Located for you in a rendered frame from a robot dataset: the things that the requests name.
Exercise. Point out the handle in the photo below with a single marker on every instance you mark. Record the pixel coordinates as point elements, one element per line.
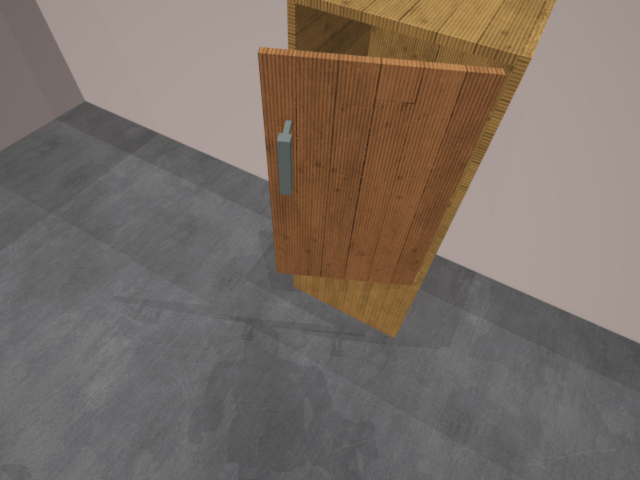
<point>284,151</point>

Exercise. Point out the cupboard door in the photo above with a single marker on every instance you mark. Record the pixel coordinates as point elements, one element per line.
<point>378,148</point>

